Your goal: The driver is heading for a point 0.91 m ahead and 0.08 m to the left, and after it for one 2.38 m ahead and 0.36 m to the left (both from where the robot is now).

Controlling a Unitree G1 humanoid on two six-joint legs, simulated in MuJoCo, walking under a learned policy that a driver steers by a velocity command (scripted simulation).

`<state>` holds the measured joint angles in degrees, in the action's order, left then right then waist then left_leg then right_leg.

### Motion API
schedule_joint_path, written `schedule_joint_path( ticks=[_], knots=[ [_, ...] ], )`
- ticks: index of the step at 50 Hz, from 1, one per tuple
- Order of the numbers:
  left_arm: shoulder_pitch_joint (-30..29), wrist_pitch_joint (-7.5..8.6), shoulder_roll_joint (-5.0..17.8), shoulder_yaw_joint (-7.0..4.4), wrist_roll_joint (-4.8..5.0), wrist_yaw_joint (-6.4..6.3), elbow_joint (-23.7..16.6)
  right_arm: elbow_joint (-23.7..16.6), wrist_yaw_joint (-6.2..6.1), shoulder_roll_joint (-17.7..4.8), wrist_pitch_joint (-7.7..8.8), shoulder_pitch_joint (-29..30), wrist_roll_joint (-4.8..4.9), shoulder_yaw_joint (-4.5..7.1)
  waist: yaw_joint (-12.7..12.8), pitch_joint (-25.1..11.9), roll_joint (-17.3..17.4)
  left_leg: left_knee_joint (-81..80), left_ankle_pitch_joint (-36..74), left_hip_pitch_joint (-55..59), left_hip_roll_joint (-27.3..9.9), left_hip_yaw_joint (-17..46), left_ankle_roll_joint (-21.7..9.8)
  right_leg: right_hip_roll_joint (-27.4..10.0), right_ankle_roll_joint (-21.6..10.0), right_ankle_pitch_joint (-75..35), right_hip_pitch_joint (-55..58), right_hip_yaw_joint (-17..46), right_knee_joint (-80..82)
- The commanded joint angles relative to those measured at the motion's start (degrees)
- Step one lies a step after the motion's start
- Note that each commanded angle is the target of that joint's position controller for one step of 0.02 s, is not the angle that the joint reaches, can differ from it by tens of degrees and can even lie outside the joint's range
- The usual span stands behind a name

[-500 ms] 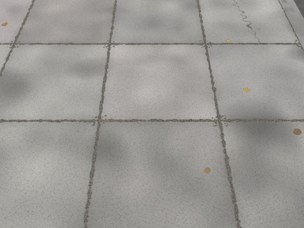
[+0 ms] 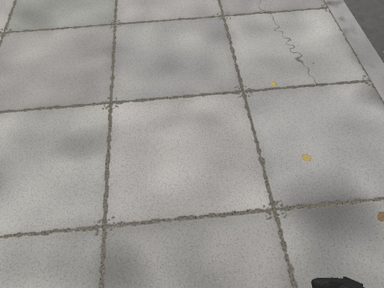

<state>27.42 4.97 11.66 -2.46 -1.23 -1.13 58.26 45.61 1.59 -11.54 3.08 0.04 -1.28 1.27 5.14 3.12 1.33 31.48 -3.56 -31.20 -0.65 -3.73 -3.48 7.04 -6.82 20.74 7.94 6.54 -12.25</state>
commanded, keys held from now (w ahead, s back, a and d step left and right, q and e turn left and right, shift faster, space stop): w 0.66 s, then w+q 0.34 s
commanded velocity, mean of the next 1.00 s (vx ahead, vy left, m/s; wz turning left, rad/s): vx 0.50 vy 0.00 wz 0.07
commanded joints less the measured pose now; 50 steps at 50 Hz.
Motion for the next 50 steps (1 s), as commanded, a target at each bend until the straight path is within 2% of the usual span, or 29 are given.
schedule_joint_path(
  ticks=[1, 2, 3, 4, 5, 6, 7, 8, 9, 11, 13, 17, 20, 24, 26, 27, 28, 29, 30, 31, 32, 33, 34, 35, 36, 38, 41, 46, 50],
  knots=[
    [-1.0, 0.79, 9.8, -1.71, -0.21, -0.13, -1.9, 1.1, -1.53, -8.2, 1.66, -14.3, 0.21, 2.77, -10.4, -7.9, -5.6, -6.0, -1.4, 20.2, 3.1, -0.5, -3.8, -14.4, -1.2, -64.2, -2.5, 1.8, -22.1],
    [-1.3, 1.02, 8.2, -1.19, 0.33, 0.23, -3.1, 3.0, -2.35, -10.9, 2.01, -23.5, -1.14, 3.64, -13.9, -14.2, -2.5, -5.6, -4.6, 34.8, -5.2, 7.8, -6.2, -12.3, -0.9, -48.7, -12.4, 0.8, -35.7],
    [6.7, 0.77, 2.5, -0.21, 3.12, 0.7, -3.3, 3.6, -2.14, -17.0, 1.74, -28.4, -2.49, 5.43, -11.4, -22.5, 11.4, -7.1, -6.3, 51.9, -22.2, 35.2, -15.7, -1.6, 2.3, -10.7, -32.4, -4.3, -59.8],
    [5.1, 0.58, 7.7, -1.23, 1.22, 0.5, -2.8, 4.2, -1.13, -12.8, 0.95, -24.9, -0.52, 4.79, -9.9, -19.9, 5.7, -14.3, -10.2, 47.5, -22.5, 44.5, -15.7, -1.6, 1.2, 6.6, -39.2, -0.8, -64.9],
    [-0.4, 0.37, 7.9, -1.52, 0.38, 0.65, -4.3, 3.2, -0.87, -9.6, 0.9, -18.2, 0.4, 3.87, -7.4, -9.1, 2.4, -16.2, -14.8, 37.3, -20.5, 35.7, -14.1, -5.1, 1.0, 1.8, -41.9, -0.6, -64.1],
    [-3.9, 0.45, 6.8, -1.2, 0.04, 1.06, -5.2, 2.8, -0.59, -6.5, 1.24, -14.7, 0.27, 3.07, -6.6, -4.3, -1.1, -18.7, -12.4, 30.0, -18.0, 29.3, -12.6, -7.3, 1.1, -1.6, -41.4, -1.0, -60.7],
    [-5.3, 0.04, 5.9, -1.21, -0.28, 1.45, -5.5, 3.4, -0.7, -5.3, 1.63, -14.4, 0.1, 2.58, -5.5, -1.6, -0.6, -20.2, -8.8, 25.6, -15.4, 24.3, -11.0, -8.8, 1.1, -2.8, -40.3, -1.6, -57.9],
    [-4.7, -0.65, 5.1, -1.07, -0.94, 1.87, -5.6, 4.5, -0.92, -4.1, 1.94, -14.9, 0.25, 2.08, -4.0, -0.8, 0.7, -21.6, -5.6, 22.1, -13.1, 20.2, -9.4, -9.9, 1.6, -3.7, -38.0, -2.2, -55.5],
    [-3.9, -1.22, 4.0, -0.88, -1.1, 2.26, -5.3, 5.4, -0.96, -4.1, 2.4, -16.1, 0.35, 1.95, -3.4, -1.0, 1.8, -22.3, -2.5, 20.9, -12.2, 17.9, -9.0, -10.3, 2.2, -4.3, -36.6, -2.9, -54.1],
    [-5.0, -1.79, 3.3, -0.73, -1.22, 2.77, -5.7, 7.0, -0.89, -5.4, 3.22, -19.1, 0.74, 2.25, -3.0, -0.9, 2.0, -23.4, 3.0, 20.9, -11.2, 14.7, -9.3, -11.1, 3.1, -6.1, -38.2, -4.6, -52.0],
    [-10.1, -2.1, 3.5, -0.63, -1.16, 3.06, -7.5, 7.8, -0.86, -6.5, 3.4, -21.1, 0.83, 2.45, -3.5, 0.5, 1.8, -25.0, 4.3, 21.7, -10.5, 12.3, -9.2, -12.4, 4.1, -10.2, -42.4, -6.0, -48.3],
    [-20.8, -2.07, 2.9, -0.03, -0.65, 3.29, -11.1, 9.3, -0.84, -6.1, 3.24, -25.3, 1.06, 2.07, -6.0, 1.9, 2.1, -25.2, 11.8, 24.3, -8.0, 8.0, -7.4, -12.5, 5.5, -18.3, -45.2, -8.9, -35.6],
    [-26.5, -1.93, 2.1, 0.6, -0.24, 3.31, -12.8, 10.3, -1.18, -6.5, 3.3, -28.6, 0.96, 1.98, -7.7, 1.8, 2.7, -24.2, 16.2, 27.8, -8.2, 6.8, -6.5, -11.1, 5.3, -21.9, -43.4, -10.5, -27.4],
    [-30.9, -1.5, 3.1, 0.52, -0.14, 3.02, -14.6, 11.5, -1.89, -7.1, 2.87, -30.7, 0.24, 1.98, -8.4, 2.2, 3.1, -21.1, 21.4, 35.3, -11.1, 7.3, -7.1, -9.6, 3.6, -18.5, -42.9, -10.6, -21.5],
    [-28.9, -1.05, 3.9, 0.13, -0.23, 2.71, -14.3, 11.6, -2.3, -7.8, 2.63, -29.5, 0.02, 2.13, -6.6, 1.3, 3.4, -16.9, 30.3, 37.4, -12.0, 6.8, -6.4, -8.0, 1.9, -14.0, -38.4, -10.9, -18.8],
    [-25.0, -0.77, 4.7, -0.32, -0.33, 2.33, -13.0, 11.7, -2.44, -8.3, 2.49, -28.7, -0.04, 2.28, -4.8, -0.8, 3.8, -12.2, 37.4, 37.7, -11.8, 6.2, -5.7, -6.3, 0.8, -11.9, -32.9, -11.4, -17.4],
    [-17.3, -0.3, 5.6, -0.95, -0.57, 1.86, -10.4, 11.7, -2.4, -8.6, 2.18, -27.9, 0.15, 2.3, -1.4, -4.8, 2.8, -3.4, 40.5, 36.6, -10.4, 4.8, -4.8, -4.6, -0.5, -13.2, -23.7, -12.3, -13.8],
    [-7.9, 0.3, 8.0, -1.93, -1.58, 1.23, -7.7, 11.0, -2.34, -7.8, 2.15, -27.4, 0.57, 1.96, 2.1, -10.5, 1.3, 8.2, 31.5, 28.6, -8.3, 3.3, -3.8, -8.5, -2.5, -14.4, -9.4, -8.4, -13.4],
    [0.0, 0.52, 13.8, -3.35, -3.1, 0.6, -6.9, 8.4, -1.88, -3.4, 2.24, -29.7, 2.42, 0.79, 2.8, -18.8, -8.3, 28.3, 6.0, 11.2, -2.3, -0.5, -1.4, -24.9, -7.6, -9.8, 7.5, 12.8, -12.1],
    [-0.6, -0.51, 14.6, -3.93, -1.24, 1.3, -6.4, 9.3, -1.9, -4.8, 2.04, -33.2, 2.5, 1.64, 0.9, -22.7, -13.4, 41.8, -26.4, 0.1, 4.8, 2.8, -1.1, -32.1, -12.6, -11.3, 11.0, 32.0, -5.5],
    [-6.4, -0.95, 11.6, -3.28, 0.29, 1.72, -7.1, 8.8, -2.05, -7.5, 1.65, -28.7, 1.05, 2.46, -1.3, -13.9, -6.2, 43.9, -22.4, -4.2, 0.7, 6.6, -1.8, -29.1, -10.9, -8.0, 3.7, 24.6, -4.5],
    [-10.9, -0.66, 8.1, -2.31, 0.53, 1.93, -7.7, 7.7, -1.67, -6.1, 1.96, -24.5, 0.64, 2.14, -2.3, -6.9, -4.0, 41.4, -18.1, -4.6, -1.3, 6.7, -1.7, -26.6, -9.5, -9.3, -4.8, 17.5, -2.0],
    [-13.3, -0.27, 5.7, -1.67, 0.22, 1.92, -7.7, 7.9, -1.43, -4.7, 1.74, -23.5, 0.71, 1.99, -4.2, -3.3, -3.0, 37.6, -15.6, -2.6, -3.2, 6.7, -1.6, -23.9, -6.9, -10.7, -10.9, 11.7, 0.6],
    [-13.5, 0.18, 4.5, -1.27, 0.29, 1.6, -7.0, 7.9, -1.13, -4.4, 0.96, -23.6, -0.14, 2.09, -5.6, -1.6, -4.0, 34.9, -14.5, -0.1, -4.1, 6.8, -1.2, -21.9, -5.1, -13.0, -15.2, 7.5, 2.2],
    [-13.1, 0.62, 4.0, -1.07, 0.21, 1.35, -6.4, 8.7, -0.7, -3.4, 0.1, -25.0, -0.56, 1.96, -6.5, -1.3, -4.4, 33.8, -13.6, 2.0, -4.3, 6.7, -0.7, -20.7, -4.0, -14.3, -17.4, 4.3, 3.5],
    [-10.3, 1.73, 5.0, -1.29, 0.42, 1.21, -5.1, 8.5, -0.06, -3.1, -0.89, -24.4, -0.6, 2.19, -7.1, -1.2, -4.5, 32.9, -11.1, 1.3, -4.2, 6.4, -0.3, -20.1, -3.7, -18.6, -17.6, 0.6, 4.9],
    [-7.6, 2.27, 5.8, -1.43, 0.37, 1.07, -4.1, 6.5, 0.36, -3.4, -1.61, -18.2, -0.32, 2.44, -6.4, 0.8, -4.2, 29.7, -4.8, -5.2, -5.0, 6.4, 0.4, -19.6, -2.7, -20.5, -15.9, -4.3, 6.8],
    [-4.6, 2.27, 5.6, -0.94, 0.48, 0.61, -3.2, 3.1, 0.84, -2.5, -1.32, -8.4, -0.07, 1.81, -4.7, 2.4, -4.4, 16.8, 4.4, -7.3, -4.0, 3.1, 0.8, -18.1, -0.5, -29.1, -12.6, -11.6, 6.1],
    [-0.3, 1.91, 6.3, -0.88, 0.32, -0.31, -1.5, 0.1, 1.24, -1.9, -1.15, -1.4, -0.37, 1.02, -2.5, 3.4, -4.5, 7.7, 4.4, -6.7, -2.8, -1.8, -0.8, -19.8, -0.1, -37.5, -5.9, -15.2, 3.7]
  ],
)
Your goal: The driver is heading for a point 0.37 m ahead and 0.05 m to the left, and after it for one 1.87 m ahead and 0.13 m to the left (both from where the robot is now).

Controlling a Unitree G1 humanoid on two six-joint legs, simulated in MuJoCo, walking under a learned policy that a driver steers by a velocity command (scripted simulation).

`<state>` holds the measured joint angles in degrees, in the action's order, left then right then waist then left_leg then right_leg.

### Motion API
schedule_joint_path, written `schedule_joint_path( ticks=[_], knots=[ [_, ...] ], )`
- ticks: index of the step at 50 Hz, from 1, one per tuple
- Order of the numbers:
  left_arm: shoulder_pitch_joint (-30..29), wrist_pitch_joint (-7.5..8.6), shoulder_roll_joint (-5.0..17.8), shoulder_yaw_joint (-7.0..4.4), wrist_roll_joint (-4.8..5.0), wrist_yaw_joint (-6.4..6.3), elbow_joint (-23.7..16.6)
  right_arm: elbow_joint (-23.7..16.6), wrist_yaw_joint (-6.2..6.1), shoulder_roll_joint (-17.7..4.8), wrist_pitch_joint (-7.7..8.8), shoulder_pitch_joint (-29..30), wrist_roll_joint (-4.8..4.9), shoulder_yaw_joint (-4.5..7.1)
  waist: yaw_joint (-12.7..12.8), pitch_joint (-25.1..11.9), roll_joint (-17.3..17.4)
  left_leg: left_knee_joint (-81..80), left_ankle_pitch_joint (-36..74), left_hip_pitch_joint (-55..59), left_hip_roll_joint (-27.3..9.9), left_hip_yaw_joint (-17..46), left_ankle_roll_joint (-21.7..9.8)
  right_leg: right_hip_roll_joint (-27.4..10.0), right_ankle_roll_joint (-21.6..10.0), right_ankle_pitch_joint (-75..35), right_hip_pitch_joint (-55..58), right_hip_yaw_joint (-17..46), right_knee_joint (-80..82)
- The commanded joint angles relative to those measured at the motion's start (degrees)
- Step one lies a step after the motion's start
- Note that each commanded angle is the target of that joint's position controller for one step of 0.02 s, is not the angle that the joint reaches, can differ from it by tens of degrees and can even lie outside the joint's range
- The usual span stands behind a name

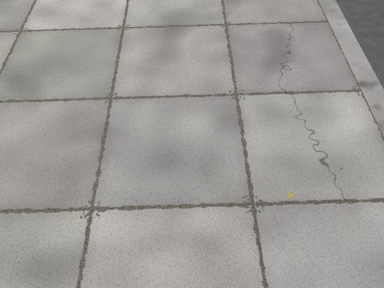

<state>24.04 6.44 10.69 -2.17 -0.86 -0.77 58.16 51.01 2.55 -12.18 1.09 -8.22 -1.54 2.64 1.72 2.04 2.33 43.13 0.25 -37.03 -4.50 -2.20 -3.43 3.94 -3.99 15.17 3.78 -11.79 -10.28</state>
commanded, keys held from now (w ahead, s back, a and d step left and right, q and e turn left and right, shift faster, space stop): w+q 0.22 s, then q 0.02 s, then no key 0.22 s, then e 0.50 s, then no key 0.04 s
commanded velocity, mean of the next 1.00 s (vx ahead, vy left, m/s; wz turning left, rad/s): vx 0.22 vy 0.00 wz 0.05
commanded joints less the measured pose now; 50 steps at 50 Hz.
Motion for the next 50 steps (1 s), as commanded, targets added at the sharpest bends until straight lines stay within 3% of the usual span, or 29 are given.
schedule_joint_path(
  ticks=[1, 3, 5, 6, 7, 8, 9, 10, 11, 12, 13, 15, 19, 22, 27, 29, 31, 32, 33, 34, 35, 36, 37, 38, 41, 46, 50],
  knots=[
    [3.7, 0.21, 7.5, -1.21, -0.17, -0.88, -1.0, -5.9, 0.33, -1.4, 0.91, 7.7, -0.17, -0.36, 1.0, 4.5, -5.6, -5.5, -1.1, -0.5, 1.6, -4.2, -1.6, -17.3, -2.8, -35.0, 0.3, 2.4, 0.3],
    [3.1, -0.26, 8.6, -1.38, -0.36, -1.34, -0.9, -6.1, 0.2, -2.0, 0.93, 6.5, -0.3, -0.03, -0.4, 3.0, -6.6, -7.4, -6.0, 3.2, 4.0, -6.2, -3.6, -18.1, -2.4, -48.7, 3.4, 0.6, -4.9],
    [1.9, -0.96, 10.3, -1.84, -0.61, -1.71, -1.1, -4.9, -0.22, -3.5, 0.86, 1.2, -0.48, 0.78, -3.1, -0.7, -8.5, -7.8, -12.2, 10.0, 7.7, -8.1, -6.3, -18.7, -2.3, -63.3, 5.1, -1.1, -14.9],
    [1.3, -1.51, 11.1, -2.1, -0.7, -1.65, -1.6, -3.4, -0.37, -4.7, 1.05, -3.9, -0.59, 1.5, -5.2, -3.8, -8.6, -9.6, -14.1, 15.9, 9.4, -8.1, -7.8, -18.9, -2.4, -63.8, 4.2, -1.3, -23.7],
    [0.2, -1.91, 11.5, -2.24, -0.39, -1.39, -2.3, -1.2, -0.66, -6.7, 1.48, -11.6, -1.12, 2.59, -8.9, -7.8, -6.8, -14.7, -12.3, 27.1, 9.8, -5.8, -9.8, -18.0, -1.5, -55.7, -1.5, -2.2, -36.2],
    [-0.3, -1.72, 9.8, -1.8, -0.13, -0.97, -4.6, -0.1, -1.42, -12.1, 1.59, -18.4, -1.69, 4.37, -11.6, -13.3, -0.6, -16.7, -15.8, 40.7, -1.9, 9.6, -13.6, -15.4, 0.1, -31.9, -14.8, -2.6, -54.5],
    [0.1, -1.19, 5.7, -1.35, 0.87, 0.28, -8.8, -1.5, -1.5, -16.8, 0.99, -15.0, -0.65, 5.51, -6.8, -16.5, 12.4, -24.4, -11.1, 54.3, -16.3, 43.0, -23.6, -0.9, 3.2, 15.8, -39.8, 3.4, -74.5],
    [-6.8, -0.54, 9.3, -1.79, -0.2, 0.58, -10.0, -1.3, -1.66, -15.4, 0.32, -14.9, 0.83, 5.25, -8.3, -12.7, 0.6, -26.7, -10.3, 51.7, -14.7, 38.9, -21.9, -4.8, 2.4, 11.1, -46.4, 13.8, -74.7],
    [-9.2, 0.24, 8.5, -1.5, 0.48, 0.88, -11.3, -1.3, -2.06, -12.9, 0.31, -11.8, 1.02, 4.55, -6.6, -6.6, -1.0, -27.7, -7.6, 45.0, -13.5, 31.9, -19.6, -7.3, 2.2, 5.8, -47.3, 13.9, -70.6],
    [-8.2, 0.42, 8.5, -1.58, 0.63, 0.61, -10.6, -1.5, -2.16, -10.0, 0.54, -9.0, 0.93, 3.75, -3.6, -1.5, -5.3, -28.5, 4.6, 37.0, -11.2, 26.3, -16.9, -8.9, 2.7, 3.6, -43.8, 13.4, -65.1],
    [-7.1, -0.57, 8.0, -1.57, -0.26, 0.37, -10.2, -1.9, -2.47, -8.6, 1.05, -7.0, 1.25, 3.18, -1.4, -0.4, -6.0, -28.2, 15.3, 32.3, -8.6, 20.4, -15.0, -9.9, 3.5, 3.7, -39.7, 13.4, -61.7],
    [-3.8, -3.11, 6.7, -1.41, -1.47, 0.37, -9.3, -2.1, -2.44, -7.5, 2.35, -6.1, 1.55, 2.44, 0.8, -1.9, -4.1, -27.4, 30.2, 27.9, -5.7, 13.6, -13.2, -9.6, 4.9, 4.1, -33.5, 12.5, -57.5],
    [-6.4, -4.77, 6.0, -1.18, -1.07, 0.73, -10.5, -0.8, -2.5, -9.2, 2.82, -9.9, 1.22, 2.35, 0.1, -3.2, -0.1, -26.2, 42.4, 29.0, -2.1, 7.7, -9.2, -8.1, 5.6, -2.7, -34.2, 10.0, -48.8],
    [-11.6, -5.04, 6.2, -0.81, -0.67, 0.82, -12.0, -0.5, -2.91, -8.5, 2.14, -11.2, 1.25, 1.7, -1.9, -3.3, 2.0, -25.6, 41.3, 31.8, -0.9, 6.4, -5.7, -7.6, 5.2, -8.1, -35.0, 9.3, -40.8],
    [-14.0, -4.64, 5.8, 0.06, -0.03, 0.45, -11.3, 1.1, -3.91, -7.2, 1.87, -11.9, 0.26, 0.53, -3.8, -3.1, 2.5, -24.9, 39.1, 37.0, -3.2, 4.7, -4.5, -6.0, 2.9, -11.1, -30.6, 8.6, -28.8],
    [-12.2, -4.33, 6.9, -0.18, -0.2, 0.13, -10.6, 1.5, -4.42, -7.9, 1.76, -10.8, 0.04, 0.58, -2.9, -2.3, 2.5, -21.8, 41.3, 37.7, -5.0, 4.7, -4.9, -4.5, 1.2, -6.6, -27.5, 8.8, -26.2],
    [-7.1, -3.69, 8.4, -0.93, -0.5, -0.13, -9.0, 1.4, -5.2, -9.7, 1.4, -8.9, 0.64, 1.17, -0.1, -2.7, 1.8, -13.7, 43.5, 39.1, -5.3, 4.5, -4.7, -2.6, -0.9, -4.9, -23.2, 8.7, -20.1],
    [-3.1, -3.03, 9.1, -1.29, -0.67, -0.21, -8.1, 1.0, -5.44, -10.6, 1.24, -7.9, 1.08, 1.48, 2.4, -4.1, -0.6, -6.0, 38.0, 37.2, -3.5, 3.1, -3.4, -3.8, -2.3, -16.0, -17.4, 10.7, -14.1],
    [1.3, -2.55, 13.3, -2.35, -0.88, -0.46, -7.8, -1.3, -5.6, -10.7, 1.53, -7.2, 1.25, 1.49, 3.6, -8.7, -6.1, 8.2, 18.0, 29.4, 1.5, 0.5, -1.4, -12.8, -6.0, -43.9, -8.0, 22.2, -15.1],
    [-0.8, -3.32, 16.5, -3.12, 0.17, -0.16, -8.3, -1.8, -4.9, -5.3, 0.85, -13.1, 1.82, 0.7, -1.1, -12.9, -17.3, 24.3, -33.7, 15.2, 13.2, -1.2, 1.4, -26.3, -18.0, -69.6, 0.3, 38.6, -15.0],
    [-2.2, -3.91, 13.5, -2.46, 1.87, 0.57, -8.8, -0.5, -4.67, -6.0, -0.38, -13.3, -0.13, 0.39, -1.8, -14.4, -9.3, 27.1, -36.2, 14.9, 9.4, 5.5, 1.4, -25.9, -18.8, -58.0, -4.1, 40.0, -12.1],
    [-5.6, -4.6, 12.6, -2.66, 1.33, 0.68, -9.7, -0.8, -4.61, -6.8, -1.0, -10.1, -0.18, 0.78, -1.7, -7.3, -6.7, 29.4, -33.6, 11.9, 8.5, 5.6, 1.9, -22.7, -17.7, -45.4, -10.1, 36.3, -10.1],
    [-8.8, -5.47, 10.8, -2.21, 0.68, 0.58, -10.6, -1.3, -4.5, -7.3, -1.34, -7.8, -0.28, 0.98, -2.5, -3.6, -3.9, 27.0, -30.3, 10.4, 6.8, 5.7, 2.3, -19.3, -15.1, -34.1, -14.7, 33.3, -7.8],
    [-9.8, -6.0, 9.9, -2.04, 0.59, 0.32, -11.0, -2.1, -4.36, -7.7, -1.79, -6.0, -0.32, 1.17, -2.7, -1.8, -4.4, 24.2, -27.9, 10.0, 5.7, 5.4, 2.8, -16.7, -13.1, -27.0, -17.3, 31.3, -6.2],
    [-9.3, -6.6, 10.9, -2.65, 0.17, 0.24, -11.2, -2.6, -4.18, -6.2, -2.93, -6.8, -0.12, 0.77, -2.9, -4.6, -7.0, 18.8, -24.5, 12.3, 6.4, 4.0, 4.6, -12.5, -10.6, -18.3, -18.4, 29.0, -5.0],
    [-8.2, -7.57, 13.0, -3.84, -0.17, 0.38, -11.9, -4.5, -4.87, -6.6, -3.58, -2.9, 0.5, 0.67, -0.6, -5.1, -9.4, 9.3, -24.3, 11.0, 6.3, 4.5, 5.8, -11.6, -9.3, 0.0, -17.4, 33.8, -2.7],
    [-9.5, -8.27, 13.2, -4.28, -0.49, 0.55, -12.7, -5.2, -5.04, -6.6, -3.07, -3.0, 0.97, 0.5, 0.0, -5.6, -9.9, 3.8, -24.2, 13.7, 6.6, 4.4, 5.1, -11.6, -8.3, 3.8, -17.8, 36.1, -2.4]
  ],
)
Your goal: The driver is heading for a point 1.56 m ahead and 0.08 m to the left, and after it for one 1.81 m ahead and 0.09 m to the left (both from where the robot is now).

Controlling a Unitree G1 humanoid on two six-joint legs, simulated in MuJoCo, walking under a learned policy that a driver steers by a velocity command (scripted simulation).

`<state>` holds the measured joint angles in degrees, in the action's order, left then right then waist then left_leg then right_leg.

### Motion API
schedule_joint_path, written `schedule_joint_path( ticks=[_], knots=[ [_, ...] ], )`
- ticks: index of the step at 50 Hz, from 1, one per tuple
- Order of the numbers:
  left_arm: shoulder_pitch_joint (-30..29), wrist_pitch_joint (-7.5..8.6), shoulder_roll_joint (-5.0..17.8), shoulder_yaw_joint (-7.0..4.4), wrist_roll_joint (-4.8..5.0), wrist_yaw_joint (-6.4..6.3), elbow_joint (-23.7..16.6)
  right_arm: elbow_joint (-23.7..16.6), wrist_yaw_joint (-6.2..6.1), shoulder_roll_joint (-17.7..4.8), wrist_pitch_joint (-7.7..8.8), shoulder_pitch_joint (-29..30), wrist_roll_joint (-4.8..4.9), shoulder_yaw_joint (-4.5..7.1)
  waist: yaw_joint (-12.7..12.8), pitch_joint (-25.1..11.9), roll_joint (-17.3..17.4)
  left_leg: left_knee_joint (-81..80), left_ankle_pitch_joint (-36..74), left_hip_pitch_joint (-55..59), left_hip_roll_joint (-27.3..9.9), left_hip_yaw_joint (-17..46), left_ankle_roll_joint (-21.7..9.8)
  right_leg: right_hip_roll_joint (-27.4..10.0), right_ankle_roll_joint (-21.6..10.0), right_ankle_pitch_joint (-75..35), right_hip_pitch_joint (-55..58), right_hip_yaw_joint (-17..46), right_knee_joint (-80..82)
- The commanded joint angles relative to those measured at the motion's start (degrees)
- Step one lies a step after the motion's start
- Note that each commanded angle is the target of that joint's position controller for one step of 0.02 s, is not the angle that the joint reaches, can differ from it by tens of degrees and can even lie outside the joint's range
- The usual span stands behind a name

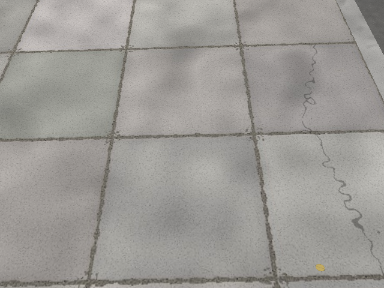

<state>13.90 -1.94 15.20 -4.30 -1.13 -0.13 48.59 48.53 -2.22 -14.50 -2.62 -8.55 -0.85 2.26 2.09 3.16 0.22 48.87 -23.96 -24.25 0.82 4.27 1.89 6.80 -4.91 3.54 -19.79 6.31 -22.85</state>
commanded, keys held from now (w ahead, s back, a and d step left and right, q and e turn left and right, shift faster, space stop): no key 0.72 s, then w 0.28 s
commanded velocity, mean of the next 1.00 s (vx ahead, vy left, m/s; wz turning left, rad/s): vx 0.06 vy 0.00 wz -0.10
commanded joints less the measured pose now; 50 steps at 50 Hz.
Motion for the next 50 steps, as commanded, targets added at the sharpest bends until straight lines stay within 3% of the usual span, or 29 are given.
schedule_joint_path(
  ticks=[1, 4, 6, 7, 8, 9, 10, 11, 14, 17, 19, 20, 22, 23, 24, 25, 26, 27, 36, 37, 39, 40, 42, 43, 45, 47, 48, 49, 50],
  knots=[
    [0.1, -0.01, 8.4, -2.11, -0.35, -0.04, -3.2, -2.6, -0.31, -4.2, 0.86, -3.4, 0.4, 0.78, -0.5, -6.9, -8.0, -3.8, -0.3, 2.7, 1.5, -2.4, -0.6, -14.3, -7.1, 14.9, 5.2, 18.0, 10.1],
    [-1.0, -0.6, 7.8, -1.91, -0.36, 0.09, -3.1, -2.0, -0.53, -4.1, 1.44, -7.3, 0.79, 0.61, -1.4, -6.7, -8.6, -13.3, 0.1, 9.4, 2.5, -3.6, -2.8, -14.1, -5.6, 13.9, 3.2, 18.9, 9.5],
    [-2.0, -1.05, 7.1, -1.57, 0.45, -0.21, -3.1, -0.9, -0.83, -3.9, 2.08, -11.3, 0.5, 0.55, -3.4, -5.2, -7.0, -27.9, 6.6, 16.8, 2.3, -3.4, -5.1, -11.7, -2.3, 17.0, -0.9, 17.9, 7.1],
    [-0.6, -0.93, 5.1, -0.97, 0.84, -0.37, -3.4, -1.7, -1.18, -6.9, 2.49, -10.2, -0.3, 1.03, -2.1, -4.1, 0.2, -35.9, 1.9, 17.8, -5.1, 5.8, -6.9, -7.8, 0.7, 21.3, -4.1, 14.2, 0.7],
    [-1.1, -0.47, 3.2, -0.49, 1.63, -0.44, -4.5, -3.7, -1.05, -11.9, 2.66, -7.1, -1.11, 1.89, -1.7, -3.1, 11.1, -42.1, -2.9, 16.2, -18.9, 23.4, -11.9, 1.7, 3.2, 23.0, -10.5, 3.2, -10.8],
    [-2.6, -0.06, 6.5, -1.28, -0.22, -0.68, -4.0, -3.7, -0.52, -11.1, 2.9, -4.2, -1.67, 1.79, -1.6, -0.3, 8.3, -40.8, 3.7, 6.0, -22.0, 23.7, -15.6, 0.7, 3.7, 25.1, -6.5, 1.7, -21.0],
    [-1.4, 0.07, 6.3, -1.35, -0.17, -0.33, -3.1, -4.0, -0.31, -7.6, 3.35, -1.9, -1.26, 0.81, 0.5, -0.4, 5.4, -39.5, 10.0, 3.9, -18.6, 19.1, -15.3, -0.2, 3.6, 22.2, -2.7, 3.1, -26.2],
    [0.4, 0.04, 5.7, -1.25, 0.0, -0.08, -1.8, -4.1, -0.15, -5.9, 3.68, 0.4, -0.84, 0.34, 2.0, -0.2, 4.8, -37.9, 15.4, 4.2, -14.8, 13.3, -13.5, -0.4, 3.9, 19.4, -1.7, 2.6, -29.2],
    [1.6, -0.3, 4.6, -0.61, -0.35, -0.19, 0.2, -3.3, -0.25, -5.3, 4.28, -2.0, -0.19, -0.13, 0.6, -2.6, 7.2, -33.1, 34.0, 13.9, -10.9, 6.4, -12.3, -1.0, 5.7, 19.6, -3.0, 0.6, -28.9],
    [-2.5, -0.33, 2.4, 0.88, 0.53, -0.89, 0.2, -0.8, -0.29, -5.8, 4.21, -7.0, -0.21, -0.32, -2.6, -4.4, 8.0, -29.1, 43.6, 21.3, -11.1, 5.5, -12.5, -3.6, 7.0, 21.5, -0.2, -2.9, -17.0],
    [-3.3, -0.41, 2.6, 1.25, 1.5, -1.48, 0.9, 0.5, -0.15, -6.7, 3.67, -8.7, -0.45, -0.09, -3.7, -5.0, 9.8, -27.3, 47.3, 23.3, -11.2, 6.4, -12.2, -3.6, 6.6, 21.1, 3.2, -4.8, -8.9],
    [-2.5, -0.36, 2.8, 1.34, 1.8, -1.73, 1.6, 1.1, -0.07, -7.1, 3.4, -8.8, -0.36, 0.06, -3.3, -4.8, 9.8, -26.4, 48.5, 23.6, -10.9, 6.6, -11.5, -3.7, 6.1, 17.4, 5.3, -5.3, -3.4],
    [0.1, 0.17, 3.6, 1.45, 1.4, -2.26, 3.7, 1.7, 0.06, -7.0, 3.28, -8.1, 0.08, 0.21, -1.8, -5.1, 7.7, -25.6, 45.0, 20.2, -10.2, 6.7, -8.2, -6.4, 5.2, 2.6, 14.4, -2.9, 8.5],
    [0.4, 0.65, 5.7, 1.19, 0.65, -2.53, 4.1, 1.5, 0.34, -6.2, 3.72, -8.5, 0.24, -0.01, -2.6, -6.8, 5.0, -26.0, 38.8, 16.4, -9.3, 6.4, -6.4, -10.0, 4.6, -3.1, 20.1, 0.7, 7.0],
    [0.2, 0.94, 7.9, 0.91, 0.13, -2.49, 4.7, 1.6, 0.68, -5.9, 4.03, -10.0, 0.45, 0.2, -4.6, -6.4, -0.1, -27.2, 30.6, 12.9, -6.7, 4.4, -5.7, -13.7, 3.3, -14.4, 22.6, 3.2, 1.8],
    [-1.8, 1.05, 5.3, 1.58, 1.02, -1.93, 5.5, 3.1, 0.53, -4.2, 3.81, -9.2, 0.8, -0.28, -3.9, -4.7, -3.6, -30.7, 23.5, 14.7, -4.5, 2.3, -5.2, -13.1, 2.0, -11.8, 17.7, 2.2, 1.0],
    [-2.2, 1.31, 3.5, 2.06, 0.95, -1.54, 5.7, 3.7, 0.27, -5.0, 3.48, -7.4, 0.45, -0.13, -2.6, -2.8, -3.3, -30.1, 21.6, 16.1, -4.2, 1.9, -4.9, -12.3, 2.2, -6.7, 14.9, 2.3, 2.5],
    [-1.6, 1.5, 3.4, 2.27, 0.67, -1.49, 6.4, 4.0, 0.24, -5.8, 3.19, -5.8, 0.3, 0.16, -1.9, -2.2, -2.7, -29.2, 22.0, 17.1, -4.4, 1.9, -5.1, -11.8, 2.5, -4.1, 13.2, 2.2, 3.8],
    [-0.6, 2.08, 3.3, 3.33, 0.63, -2.1, 11.3, 9.4, 0.58, -3.7, 2.41, -6.4, 0.24, -0.46, -2.7, 0.4, -1.6, -30.7, 18.1, 17.5, -4.7, 2.1, -4.4, -11.4, 2.2, 3.5, 10.0, 2.7, 6.4],
    [0.2, 2.04, 3.3, 3.37, 0.56, -2.09, 11.8, 10.0, 0.65, -3.5, 2.35, -6.8, 0.19, -0.55, -2.6, -0.7, -1.7, -30.5, 13.1, 17.7, -4.0, 1.5, -4.5, -11.0, 1.8, 9.9, 10.1, 2.8, 7.2],
    [1.6, 1.45, 6.0, 2.32, 0.45, -1.99, 12.1, 10.0, 0.93, -4.3, 2.03, -6.6, -0.19, -0.11, -2.0, 0.9, -3.7, -25.4, -2.6, 13.3, -0.4, -1.1, -5.5, -10.5, -0.7, 30.3, 7.8, 5.0, 7.8],
    [2.8, 1.14, 6.7, 1.94, 0.29, -1.8, 12.2, 9.5, 1.23, -4.2, 1.89, -5.5, -0.55, -0.07, -1.2, 3.5, -4.7, -22.5, -7.8, 8.3, 0.7, -1.7, -5.9, -12.0, -2.6, 39.2, 6.7, 8.3, 9.7],
    [5.8, 1.1, 7.7, 1.12, 0.19, -1.64, 12.9, 8.0, 1.9, -1.2, 2.45, -3.6, -1.24, -0.78, 0.0, 6.9, -9.6, -12.6, -3.2, 2.0, 1.7, -6.1, -5.5, -19.4, -6.9, 46.4, 7.1, 18.4, 15.4],
    [5.6, 1.36, 7.2, 0.99, 0.12, -1.54, 12.9, 7.5, 2.09, -1.2, 3.02, -3.2, -1.41, -0.82, -0.2, 7.5, -9.5, -9.0, 0.0, 0.9, -0.1, -5.9, -5.6, -22.0, -8.3, 44.2, 6.5, 20.9, 17.0],
    [3.8, 2.16, 7.1, 0.66, -0.15, -1.21, 12.1, 7.1, 2.59, -2.6, 4.21, -4.2, -1.08, -0.35, -1.6, 5.8, -7.7, -7.8, -1.3, 0.7, -1.7, -5.1, -6.0, -22.1, -8.4, 37.0, 8.0, 19.1, 16.5],
    [0.3, 2.68, 6.8, 0.43, 0.53, -0.92, 11.0, 8.1, 2.96, -1.6, 5.15, -8.7, -0.58, -0.31, -4.8, 4.5, -7.1, -16.2, 1.4, 10.4, -0.7, -7.2, -6.9, -18.2, -6.3, 33.1, 3.3, 12.0, 13.6],
    [-1.5, 2.77, 6.5, 0.34, 0.76, -0.78, 10.5, 10.0, 2.75, -0.8, 5.47, -13.8, -0.26, -0.23, -7.1, 4.4, -6.5, -22.2, 4.7, 19.6, 1.0, -8.6, -7.2, -15.7, -5.2, 33.1, -2.5, 8.8, 9.9],
    [-2.5, 3.03, 5.2, 0.53, 0.39, -0.71, 9.7, 12.0, 2.25, -1.7, 5.68, -18.7, -0.31, 0.21, -8.7, 4.8, -2.7, -26.7, 3.5, 26.8, 1.1, -6.4, -7.1, -12.6, -4.0, 31.6, -8.0, 5.7, 3.2],
    [-3.5, 3.64, 1.3, 1.52, 0.18, -0.41, 8.3, 13.2, 1.57, -5.1, 6.22, -25.0, -1.13, 0.94, -10.5, 2.8, 8.9, -36.2, -8.3, 33.0, -10.4, 11.0, -8.4, -6.8, -1.7, 27.9, -14.5, -1.9, -13.6]
  ],
)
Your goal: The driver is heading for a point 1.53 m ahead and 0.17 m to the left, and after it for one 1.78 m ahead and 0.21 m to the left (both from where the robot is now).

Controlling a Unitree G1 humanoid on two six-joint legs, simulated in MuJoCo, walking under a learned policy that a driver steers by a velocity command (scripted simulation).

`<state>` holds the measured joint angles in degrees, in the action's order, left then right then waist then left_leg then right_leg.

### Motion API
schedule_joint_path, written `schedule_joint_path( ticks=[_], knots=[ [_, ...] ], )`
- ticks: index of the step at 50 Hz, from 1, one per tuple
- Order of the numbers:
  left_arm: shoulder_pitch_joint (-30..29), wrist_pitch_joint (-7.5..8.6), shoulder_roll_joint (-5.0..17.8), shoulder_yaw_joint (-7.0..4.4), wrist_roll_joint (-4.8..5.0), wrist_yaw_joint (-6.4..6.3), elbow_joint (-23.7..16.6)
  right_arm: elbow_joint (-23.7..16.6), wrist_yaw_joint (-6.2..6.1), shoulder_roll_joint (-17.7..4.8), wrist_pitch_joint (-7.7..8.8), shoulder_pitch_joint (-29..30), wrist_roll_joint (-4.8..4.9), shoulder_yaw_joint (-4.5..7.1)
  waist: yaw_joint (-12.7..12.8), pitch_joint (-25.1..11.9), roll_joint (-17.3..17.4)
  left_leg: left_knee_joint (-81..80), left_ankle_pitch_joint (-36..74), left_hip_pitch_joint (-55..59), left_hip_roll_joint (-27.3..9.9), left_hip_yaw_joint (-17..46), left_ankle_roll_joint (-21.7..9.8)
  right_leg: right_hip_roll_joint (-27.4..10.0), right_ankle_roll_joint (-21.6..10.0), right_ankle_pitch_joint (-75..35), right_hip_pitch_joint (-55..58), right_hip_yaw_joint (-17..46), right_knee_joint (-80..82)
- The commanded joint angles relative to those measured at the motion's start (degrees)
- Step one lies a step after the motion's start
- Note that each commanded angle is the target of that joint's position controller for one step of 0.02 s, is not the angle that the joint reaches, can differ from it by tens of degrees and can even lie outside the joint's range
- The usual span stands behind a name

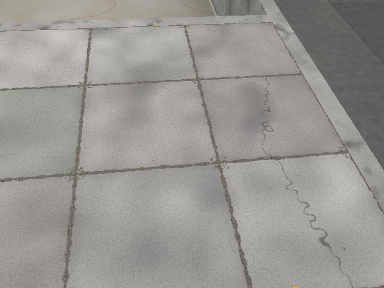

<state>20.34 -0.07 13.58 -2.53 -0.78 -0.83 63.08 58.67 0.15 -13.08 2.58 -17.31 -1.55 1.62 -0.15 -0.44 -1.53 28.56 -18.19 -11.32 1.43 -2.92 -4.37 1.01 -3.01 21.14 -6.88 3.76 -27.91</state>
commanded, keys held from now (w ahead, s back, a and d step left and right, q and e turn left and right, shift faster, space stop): w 1.00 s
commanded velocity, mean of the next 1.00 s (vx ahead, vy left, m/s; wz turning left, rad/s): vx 0.46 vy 0.00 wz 0.00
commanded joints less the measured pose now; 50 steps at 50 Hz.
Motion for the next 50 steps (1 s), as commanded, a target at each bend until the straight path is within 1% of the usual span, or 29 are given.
schedule_joint_path(
  ticks=[1, 2, 3, 4, 6, 9, 13, 17, 19, 20, 21, 22, 23, 24, 25, 26, 27, 28, 29, 30, 32, 35, 40, 43, 45, 47, 48, 49, 50],
  knots=[
    [-11.1, 2.2, 1.8, 0.11, -0.22, 0.69, -8.4, 4.2, -0.52, -11.9, 0.95, -20.4, 0.2, 2.85, -8.1, 6.8, 19.0, -24.8, -28.6, 20.1, -21.7, 39.4, -6.4, 3.7, -2.9, 11.0, -36.6, -5.0, -21.2],
    [-11.2, 2.47, 5.2, -0.56, -1.52, 1.14, -8.5, 3.4, -0.53, -10.0, 0.67, -15.6, 0.07, 2.46, -4.5, 10.7, 11.3, -25.1, -30.7, 13.5, -23.2, 40.5, -8.2, -0.4, -3.6, 6.9, -36.8, -1.5, -29.2],
    [-10.9, 2.86, 4.7, -0.5, -1.29, 1.89, -8.0, 1.2, -0.22, -7.7, 1.11, -10.1, 0.2, 1.82, -1.7, 12.0, 6.2, -24.8, -26.1, 9.9, -20.8, 35.2, -7.5, -2.6, -3.7, 1.1, -35.8, -0.8, -31.4],
    [-9.4, 3.27, 3.5, -0.23, -0.98, 2.45, -7.1, 0.2, -0.09, -6.7, 1.72, -7.4, 0.38, 1.55, -0.3, 11.1, 4.9, -25.0, -18.4, 9.3, -18.0, 29.4, -6.5, -4.0, -3.0, -2.9, -34.0, -1.1, -31.4],
    [-9.3, 3.35, 3.5, -0.38, -1.46, 3.12, -6.6, 0.3, -0.4, -4.9, 2.8, -7.7, 0.62, 0.93, 0.2, 8.5, 4.7, -24.7, -2.9, 11.1, -14.3, 20.6, -5.3, -4.9, -1.4, -8.3, -32.5, -3.1, -31.0],
    [-12.5, 2.58, 2.8, -0.29, -1.33, 3.15, -7.9, 2.7, -0.54, -3.5, 3.33, -13.5, 0.75, 0.3, -0.7, 6.8, 5.7, -22.1, 15.7, 14.8, -12.5, 13.7, -5.2, -4.6, 0.1, -11.1, -35.2, -5.8, -30.5],
    [-22.5, 2.21, 1.5, 0.49, -0.98, 3.03, -12.4, 3.4, -0.83, -3.0, 3.19, -15.7, 0.56, -0.29, -2.4, 8.4, 6.5, -21.4, 28.1, 13.3, -11.3, 9.4, -5.8, -3.4, 1.5, -13.9, -35.5, -8.9, -21.0],
    [-27.4, 2.34, 1.1, 1.19, -0.34, 2.91, -15.4, 4.0, -1.16, -4.1, 3.3, -16.2, 0.41, -0.24, -3.0, 9.1, 7.9, -21.0, 35.8, 13.3, -12.0, 7.3, -5.8, -1.6, -0.3, -16.4, -28.7, -11.0, -9.4],
    [-25.1, 2.6, 2.2, 0.8, -0.29, 2.39, -15.7, 3.9, -1.23, -4.9, 3.43, -14.5, 0.44, -0.06, -1.0, 7.9, 7.8, -17.6, 46.9, 14.9, -13.0, 6.1, -5.2, -0.1, -2.6, -15.5, -23.1, -11.4, -6.2],
    [-21.5, 2.85, 3.2, 0.33, -0.3, 1.95, -14.8, 3.8, -1.32, -5.6, 3.49, -13.4, 0.5, 0.13, 0.8, 5.7, 7.9, -13.2, 55.8, 15.9, -13.2, 5.3, -4.5, 1.3, -3.7, -14.1, -18.5, -11.6, -5.6],
    [-14.9, 3.24, 4.5, -0.41, -0.21, 1.48, -12.9, 3.7, -1.4, -6.3, 3.33, -12.5, 0.42, 0.37, 3.6, 2.0, 7.9, -5.5, 62.2, 17.1, -13.0, 4.6, -3.8, 2.8, -4.9, -12.7, -12.2, -11.3, -4.6],
    [-5.5, 3.74, 5.6, -1.22, -0.25, 0.97, -9.8, 3.4, -1.34, -6.8, 3.02, -11.3, 0.67, 0.55, 7.5, -2.8, 7.0, 5.3, 61.0, 14.9, -11.8, 3.4, -2.9, 3.4, -6.0, -14.8, -1.6, -11.3, -0.5],
    [3.2, 4.14, 8.5, -2.38, -1.38, 0.31, -7.6, 2.5, -1.07, -5.8, 2.95, -11.2, 0.96, 0.23, 10.4, -7.9, 4.4, 19.4, 45.6, 4.9, -9.7, 2.5, -2.4, -4.0, -7.9, -9.2, 11.9, -3.4, 0.7],
    [7.7, 4.16, 13.8, -3.57, -2.8, 0.24, -7.4, 0.9, -0.4, 0.9, 2.8, -16.1, 2.02, -0.94, 7.1, -14.6, -7.2, 41.2, 4.3, -13.2, -1.0, -0.1, -0.4, -21.5, -13.8, 0.1, 25.5, 23.6, 4.2],
    [4.6, 3.46, 12.8, -3.65, -0.81, 1.13, -7.3, 1.5, -0.24, -3.1, 2.55, -16.4, 1.49, 0.48, 6.2, -15.3, -5.8, 50.6, -9.8, -21.3, 2.6, 6.2, -1.2, -24.3, -17.3, 5.7, 23.6, 39.9, 13.7],
    [-2.8, 3.45, 9.5, -2.88, 0.29, 1.28, -8.4, -0.3, -0.31, -4.7, 2.39, -10.5, 0.76, 1.09, 3.1, -4.6, -2.6, 50.5, -4.1, -25.2, -1.8, 6.9, -1.8, -22.1, -15.1, 9.8, 14.5, 30.4, 15.3],
    [-6.7, 4.0, 5.5, -1.89, 0.49, 1.57, -9.2, -1.4, 0.0, -4.2, 2.74, -6.5, 0.45, 1.01, 2.3, 0.9, 0.4, 47.2, 0.4, -24.0, -3.9, 6.4, -1.8, -19.6, -13.6, 4.8, 5.7, 22.8, 17.7],
    [-8.0, 4.6, 3.6, -1.31, 0.1, 1.53, -8.9, -1.5, 0.17, -3.0, 2.55, -5.3, 0.35, 1.04, 0.4, 3.3, 1.2, 44.0, 2.3, -21.2, -5.6, 6.3, -1.7, -16.8, -11.7, -1.5, 0.2, 17.1, 19.0],
    [-7.2, 5.1, 2.0, -0.7, 0.01, 1.28, -7.9, -1.5, 0.47, -2.3, 1.88, -5.9, -0.41, 0.98, -1.3, 3.9, 0.6, 41.3, 2.8, -18.0, -6.6, 6.3, -1.0, -14.7, -10.4, -7.5, -3.6, 12.7, 19.6],
    [-6.0, 5.58, 1.3, -0.37, -0.08, 1.14, -7.0, -1.2, 0.87, -1.1, 1.19, -6.7, -0.62, 0.85, -2.1, 3.5, 0.2, 39.5, 3.0, -16.1, -7.0, 6.0, -0.5, -13.5, -9.7, -11.5, -5.0, 9.5, 20.0],
    [-2.5, 6.42, 2.6, -0.46, 0.03, 0.98, -5.6, -2.0, 1.3, -0.7, 0.33, -5.2, -0.72, 0.97, -2.6, 3.7, -0.3, 37.0, 4.1, -17.5, -7.3, 4.5, 0.5, -12.4, -9.9, -18.2, -5.0, 6.0, 20.5],
    [1.2, 6.48, 3.9, -0.5, 0.17, 0.89, -4.8, -5.0, 1.62, -1.6, -0.38, 3.0, -0.73, 1.12, -1.4, 5.8, -0.5, 31.0, 9.9, -24.4, -8.5, 2.4, 2.0, -11.1, -9.4, -21.3, -2.7, 2.8, 22.3],
    [6.8, 6.33, 3.4, 0.17, 0.3, 0.7, -3.7, -9.2, 1.87, -0.7, -0.05, 15.0, 0.2, 0.33, 1.9, 6.5, -1.2, 14.9, 18.4, -25.2, -6.6, -1.0, 3.1, -9.2, -7.0, -33.1, 2.3, -1.3, 21.2],
    [10.1, 6.12, 3.8, 0.31, -0.05, 0.22, -2.6, -10.9, 1.73, -0.8, 0.13, 19.7, 0.35, 0.01, 3.6, 6.5, -1.9, 8.8, 18.9, -25.3, -4.9, -2.3, 2.2, -10.5, -7.0, -37.8, 8.5, -1.6, 19.8],
    [11.0, 5.85, 4.1, 0.29, -0.52, -0.14, -2.0, -11.9, 1.6, -1.4, 0.48, 21.4, 0.33, 0.09, 3.7, 6.7, -2.1, 6.2, 16.6, -25.5, -4.1, -2.3, 0.9, -12.1, -7.6, -41.9, 13.0, -1.5, 17.8],
    [9.5, 5.72, 4.9, 0.12, -0.81, -0.48, -2.1, -11.9, 1.33, -2.2, 1.0, 19.5, 0.35, 0.46, 1.7, 5.7, -2.5, 3.7, 12.1, -21.2, -2.3, -2.7, -1.0, -13.0, -7.3, -52.0, 15.2, -2.3, 13.5],
    [8.5, 5.69, 5.5, -0.05, -0.91, -0.6, -2.2, -10.9, 0.95, -3.0, 1.26, 15.9, 0.31, 0.89, -0.1, 3.8, -3.1, 2.7, 9.5, -16.2, -0.6, -3.3, -2.0, -13.1, -6.8, -59.7, 15.6, -2.8, 9.2],
    [7.8, 5.53, 5.9, -0.19, -0.98, -0.54, -2.2, -8.8, 0.47, -4.1, 1.6, 9.3, 0.26, 1.55, -2.8, 0.5, -3.2, 0.7, 8.5, -9.1, 1.2, -3.7, -3.3, -12.6, -6.2, -64.1, 15.5, -3.4, 1.7],
    [6.5, 5.39, 5.9, -0.14, -0.51, -0.41, -2.6, -5.7, -0.09, -5.6, 2.17, -0.5, -0.34, 2.41, -7.0, -4.4, -2.0, -2.8, 11.9, 3.8, 0.3, -2.5, -5.0, -10.8, -5.1, -59.0, 10.2, -4.9, -9.4]
  ],
)
Next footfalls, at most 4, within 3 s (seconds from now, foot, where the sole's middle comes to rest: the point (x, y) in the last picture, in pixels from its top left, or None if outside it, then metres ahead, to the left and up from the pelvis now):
0.46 right None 0.38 -0.08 -0.77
1.00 left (169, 250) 0.69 0.08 -0.77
1.56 right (213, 185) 1.00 -0.09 -0.77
2.10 left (162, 146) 1.22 0.14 -0.77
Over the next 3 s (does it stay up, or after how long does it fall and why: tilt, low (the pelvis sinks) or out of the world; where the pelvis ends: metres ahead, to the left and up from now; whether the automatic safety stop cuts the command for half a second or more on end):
stays up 1.35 0.13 0.01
